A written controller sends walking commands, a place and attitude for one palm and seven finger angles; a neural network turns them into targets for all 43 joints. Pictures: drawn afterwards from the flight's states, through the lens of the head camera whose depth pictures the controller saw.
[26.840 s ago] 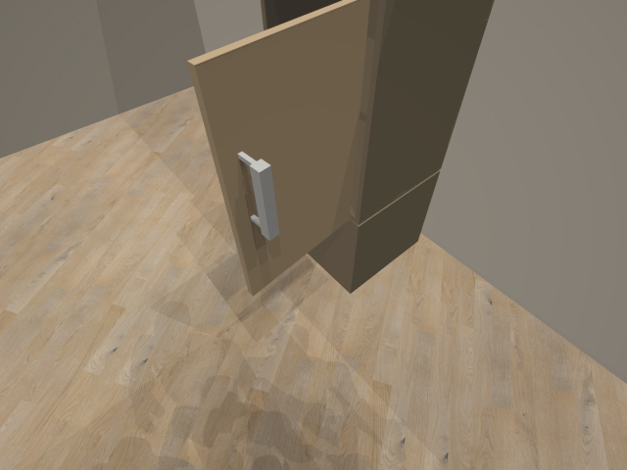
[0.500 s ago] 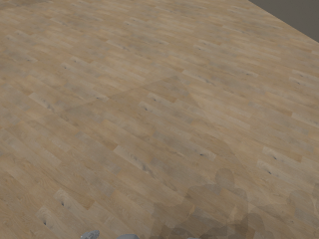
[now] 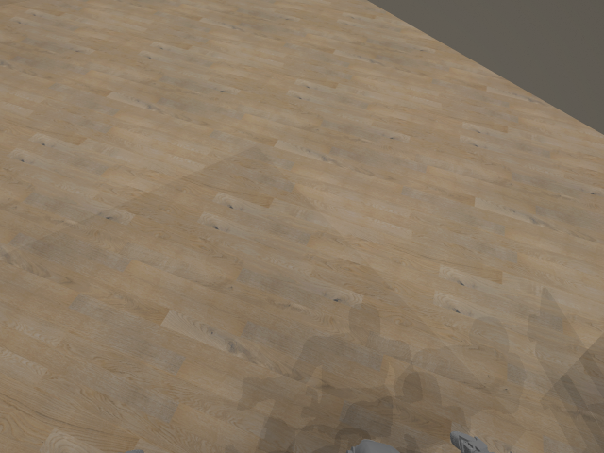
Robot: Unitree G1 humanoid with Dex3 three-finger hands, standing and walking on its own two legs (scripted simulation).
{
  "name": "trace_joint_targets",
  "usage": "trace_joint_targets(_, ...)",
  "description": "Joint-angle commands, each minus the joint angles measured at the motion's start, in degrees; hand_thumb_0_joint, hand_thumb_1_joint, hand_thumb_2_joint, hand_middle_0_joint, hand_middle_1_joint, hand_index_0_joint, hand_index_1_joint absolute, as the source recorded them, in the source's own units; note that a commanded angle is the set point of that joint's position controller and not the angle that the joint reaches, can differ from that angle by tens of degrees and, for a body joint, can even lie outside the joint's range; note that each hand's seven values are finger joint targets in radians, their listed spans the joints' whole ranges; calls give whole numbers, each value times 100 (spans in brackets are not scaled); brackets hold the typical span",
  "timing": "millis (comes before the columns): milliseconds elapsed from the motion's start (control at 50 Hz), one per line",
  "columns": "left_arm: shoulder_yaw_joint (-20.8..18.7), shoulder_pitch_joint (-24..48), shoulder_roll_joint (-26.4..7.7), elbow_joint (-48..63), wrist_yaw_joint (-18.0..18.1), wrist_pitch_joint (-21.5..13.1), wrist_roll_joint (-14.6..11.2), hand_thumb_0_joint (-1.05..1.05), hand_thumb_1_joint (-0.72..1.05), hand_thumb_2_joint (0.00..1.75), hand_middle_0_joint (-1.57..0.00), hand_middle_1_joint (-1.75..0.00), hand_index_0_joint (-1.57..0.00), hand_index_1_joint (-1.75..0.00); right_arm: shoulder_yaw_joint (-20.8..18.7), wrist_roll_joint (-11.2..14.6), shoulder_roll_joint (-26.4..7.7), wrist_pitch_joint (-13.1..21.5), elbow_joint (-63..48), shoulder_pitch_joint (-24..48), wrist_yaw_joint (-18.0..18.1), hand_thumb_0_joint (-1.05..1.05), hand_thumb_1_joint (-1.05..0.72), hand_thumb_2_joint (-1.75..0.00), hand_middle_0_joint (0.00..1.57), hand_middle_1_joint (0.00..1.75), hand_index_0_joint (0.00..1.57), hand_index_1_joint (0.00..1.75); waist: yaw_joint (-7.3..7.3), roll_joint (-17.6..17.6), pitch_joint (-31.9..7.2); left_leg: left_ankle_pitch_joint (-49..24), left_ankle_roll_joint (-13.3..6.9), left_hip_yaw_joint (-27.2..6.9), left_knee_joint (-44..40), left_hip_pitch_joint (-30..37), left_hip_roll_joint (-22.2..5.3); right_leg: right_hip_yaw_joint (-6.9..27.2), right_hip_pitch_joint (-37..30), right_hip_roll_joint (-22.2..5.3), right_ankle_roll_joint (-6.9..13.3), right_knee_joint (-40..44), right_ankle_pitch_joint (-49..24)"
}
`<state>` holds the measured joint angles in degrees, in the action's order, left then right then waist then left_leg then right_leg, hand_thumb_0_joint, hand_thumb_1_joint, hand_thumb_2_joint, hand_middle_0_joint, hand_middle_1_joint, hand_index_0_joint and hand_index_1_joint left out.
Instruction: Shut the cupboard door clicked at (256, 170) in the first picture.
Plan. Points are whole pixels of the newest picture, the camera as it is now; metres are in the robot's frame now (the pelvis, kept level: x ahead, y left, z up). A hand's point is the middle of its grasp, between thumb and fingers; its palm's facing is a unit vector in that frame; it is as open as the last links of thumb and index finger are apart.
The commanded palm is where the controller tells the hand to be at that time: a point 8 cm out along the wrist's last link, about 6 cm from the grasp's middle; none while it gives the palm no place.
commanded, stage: turn to face it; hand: left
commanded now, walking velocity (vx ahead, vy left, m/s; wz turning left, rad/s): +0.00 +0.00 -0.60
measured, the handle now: out of the picture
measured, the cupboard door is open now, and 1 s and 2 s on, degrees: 65 65 65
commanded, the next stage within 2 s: none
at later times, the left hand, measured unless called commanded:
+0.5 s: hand (200, 406) +0.20 +0.18 -0.19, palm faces -0.28 -0.94 -0.19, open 7.3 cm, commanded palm none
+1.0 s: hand (260, 373) +0.25 +0.09 -0.16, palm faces -0.56 -0.79 -0.24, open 7.3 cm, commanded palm none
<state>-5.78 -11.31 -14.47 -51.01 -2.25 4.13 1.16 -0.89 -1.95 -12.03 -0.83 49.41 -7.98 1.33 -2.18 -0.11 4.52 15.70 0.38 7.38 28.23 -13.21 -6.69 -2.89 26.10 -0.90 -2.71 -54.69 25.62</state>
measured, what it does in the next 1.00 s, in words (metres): steps on the spot, turning right: right foot, then left foot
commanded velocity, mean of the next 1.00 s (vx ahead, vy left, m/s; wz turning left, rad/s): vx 0.00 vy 0.00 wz -0.60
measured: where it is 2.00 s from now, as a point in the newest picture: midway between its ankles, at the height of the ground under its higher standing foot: outside the picture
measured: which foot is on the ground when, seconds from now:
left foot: down 0.00-0.14, up 0.16-0.40, down 0.42-0.80, up 0.82-1.00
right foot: up 0.00-0.12, down 0.14-0.42, up 0.44-0.78, down 0.80-1.00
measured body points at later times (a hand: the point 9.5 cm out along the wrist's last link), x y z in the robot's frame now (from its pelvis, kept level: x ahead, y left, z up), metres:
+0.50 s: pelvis +0.05 +0.01 -0.02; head +0.10 +0.02 +0.43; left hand +0.21 +0.23 -0.17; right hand +0.05 -0.26 -0.14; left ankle +0.10 +0.11 -0.74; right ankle -0.02 -0.12 -0.70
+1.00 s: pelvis +0.06 -0.02 -0.01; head +0.10 -0.05 +0.44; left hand +0.28 +0.13 -0.14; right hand -0.04 -0.28 -0.15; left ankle +0.12 +0.10 -0.69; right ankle -0.02 -0.11 -0.74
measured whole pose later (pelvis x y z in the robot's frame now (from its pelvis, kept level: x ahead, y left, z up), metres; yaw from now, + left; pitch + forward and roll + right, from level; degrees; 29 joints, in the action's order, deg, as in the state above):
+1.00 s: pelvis +0.06 -0.02 -0.01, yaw -35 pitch +2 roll +0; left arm -2.9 -9.6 -12.1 -49.8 -0.5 2.6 1.3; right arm -2.8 -0.8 -15.2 -3.5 50.7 -10.3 0.8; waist 0.9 -1.5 4.9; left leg 24.1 5.2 2.6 58.4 -28.4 -4.8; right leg 1.0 14.8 0.9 0.7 -29.9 16.9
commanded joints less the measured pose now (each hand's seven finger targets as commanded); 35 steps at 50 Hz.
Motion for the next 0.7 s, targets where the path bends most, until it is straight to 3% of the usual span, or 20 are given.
trace_joint_targets(0, 12, 274, -224, 584, -27, -147, -3, 0, 90, 90, -20, -30, -20, -30, -432, 5, -1274, 52, -199, -403, 45, 0, -90, -90, 20, 30, 20, 30, 389, -1320, -686, -2838, -710, -379, -414, 786, -1330, -310, -274, 51, 47, 981, -170)
trace_joint_targets(60, -2, -40, -365, 510, -22, -207, 11, 0, 90, 90, -20, -30, -20, -30, -483, 37, -1353, 10, -207, -270, 11, 0, -90, -90, 20, 30, 20, 30, 168, -1128, -738, -2451, -348, -71, 306, 462, -1199, -472, -1194, 148, 180, 2340, -1181)
trace_joint_targets(80, -52, -420, -623, 415, 4, -257, 24, 0, 90, 90, -20, -30, -20, -30, -487, 77, -1289, 12, -251, -216, -17, 0, -90, -90, 20, 30, 20, 30, -43, -616, -910, -1881, -76, 128, 1036, -26, -955, -108, -2012, -103, 317, 2986, -1991)
trace_joint_targets(100, -165, -708, -1244, 329, 86, -330, 79, 0, 90, 90, -20, -30, -20, -30, -394, 135, -860, 10, -447, -181, -45, 0, -90, -90, 20, 30, 20, 30, -186, 1156, -1066, 289, 300, 514, 2251, -1463, -210, 1637, -3080, -1440, 840, 3358, -3644)
trace_joint_targets(120, -182, -985, -1520, 234, 156, -332, 5, 0, 90, 90, -20, -30, -20, -30, -312, 141, -792, -39, -659, 121, -11, 0, -90, -90, 20, 30, 20, 30, -362, 1474, -962, 2267, 405, -62, 3349, -2092, 242, 2439, -2846, -2245, 1492, 3335, -5202)
trace_joint_targets(140, -221, -984, -1509, 251, 224, -283, -3, 0, 90, 90, -20, -30, -20, -30, -296, 129, -738, -65, -732, 360, 35, 0, -90, -90, 20, 30, 20, 30, -369, 910, -816, 2093, 359, -586, 3816, -2402, 147, 2366, -2794, -2121, 1648, 3169, -5424)
trace_joint_targets(160, -219, -735, -1381, 256, 290, -306, 17, 0, 90, 90, -20, -30, -20, -30, -277, 132, -757, -37, -654, 277, 78, 0, -90, -90, 20, 30, 20, 30, -224, 1585, -974, 1919, 398, -769, 4027, -2769, 84, 2427, -3055, -1914, 1672, 3041, -5380)
trace_joint_targets(180, -161, -457, -1166, 340, 310, -292, -3, 0, 90, 90, -20, -30, -20, -30, -299, 135, -899, -26, -560, 229, 88, 0, -90, -90, 20, 30, 20, 30, -130, 1592, -919, 1563, 433, -858, 4035, -2645, -7, 2081, -2875, -1722, 1594, 3018, -5171)
trace_joint_targets(240, -97, 130, -1049, 531, 302, -271, 39, 0, 90, 90, -20, -30, -20, -30, -263, 136, -749, -58, -376, -56, -2, 0, -90, -90, 20, 30, 20, 30, 165, 883, -938, 1063, 483, -623, 3101, -1677, 99, 1486, -1997, -1314, 1342, 3028, -4228)
trace_joint_targets(320, -126, 330, -1160, 570, 245, -224, 64, 0, 90, 90, -20, -30, -20, -30, -266, 149, -674, -45, -342, -361, -16, 0, -90, -90, 20, 30, 20, 30, 271, 969, -642, 722, 435, -410, 1595, -867, 373, 1771, -1179, -1162, 1238, 3073, -3146)
trace_joint_targets(360, -111, 499, -1097, 578, 222, -181, 19, 0, 90, 90, -20, -30, -20, -30, -263, 143, -715, 15, -219, -823, 2, 0, -90, -90, 20, 30, 20, 30, 485, 876, -701, -95, 401, -339, 449, -78, 475, 1702, -799, -883, 910, 2757, -2570)
trace_joint_targets(380, -72, 467, -873, 617, 209, -142, -36, 0, 90, 90, -20, -30, -20, -30, -299, 117, -951, 86, -167, -1023, 19, 0, -90, -90, 20, 30, 20, 30, 547, 234, -774, -362, 293, -724, -447, 522, 146, 1513, -319, -534, 635, 2280, -1965)
trace_joint_targets(400, -3, 189, -486, 705, 158, -100, -89, 0, 90, 90, -20, -30, -20, -30, -409, 20, -1559, 133, -195, -1109, 37, 0, -90, -90, 20, 30, 20, 30, 487, -1477, -860, -650, -250, -2268, -978, 1029, -1243, 805, 549, 315, 255, 1099, -169)
trace_joint_targets(420, 30, 304, -502, 817, 128, -130, -68, 0, 90, 90, -20, -30, -20, -30, -439, 0, -1812, 113, -279, -1282, 65, 0, -90, -90, 20, 30, 20, 30, 600, -1744, -858, -936, -883, -3003, -1253, 640, -2177, 392, 582, 371, 148, -265, 1195)
trace_joint_targets(440, 12, 470, -578, 790, 139, -111, -2, 0, 90, 90, -20, -30, -20, -30, -401, -19, -1707, 145, -234, -1139, 90, 0, -90, -90, 20, 30, 20, 30, 543, -1677, -796, -1179, -1031, -3024, -1257, 426, -2232, 659, 695, 167, 134, -1063, 1134)
trace_joint_targets(480, -52, 461, -545, 656, 35, -133, -17, 0, 90, 90, -20, -30, -20, -30, -331, -19, -1405, 159, -384, -680, 103, 0, -90, -90, 20, 30, 20, 30, 316, -1005, -575, -1657, -927, -2018, -1075, 252, -1734, 498, 654, -63, 36, -1509, 516)
trace_joint_targets(500, -36, 441, -457, 614, 0, -105, -20, 0, 90, 90, -20, -30, -20, -30, -304, -21, -1287, 150, -382, -558, 110, 0, -90, -90, 20, 30, 20, 30, 265, -929, -553, -1921, -802, -1443, -990, 342, -1479, 391, 583, -116, -10, -1326, 290)
trace_joint_targets(540, -5, 471, -337, 606, -38, -74, -32, 0, 90, 90, -20, -30, -20, -30, -292, 1, -1197, 137, -310, -597, 123, 0, -90, -90, 20, 30, 20, 30, 301, -1033, -642, -2484, -748, -860, -796, 663, -1330, 144, 434, -140, -46, -769, 218)
trace_joint_targets(580, 20, 639, -255, 660, -37, -55, -37, 0, 90, 90, -20, -30, -20, -30, -339, -1, -1199, 119, -185, -849, 102, 0, -90, -90, 20, 30, 20, 30, 429, -1016, -745, -2672, -773, -643, -728, 817, -1389, 25, 198, -99, -30, -233, 191)
trace_joint_targets(680, 60, 702, -215, 709, -24, -117, -21, 0, 90, 90, -20, -30, -20, -30, -448, 5, -1343, 62, -66, -889, 26, 0, -90, -90, 20, 30, 20, 30, 493, -1288, -789, -2607, -666, -303, -413, 795, -1482, -318, -497, 80, 108, 1234, -26)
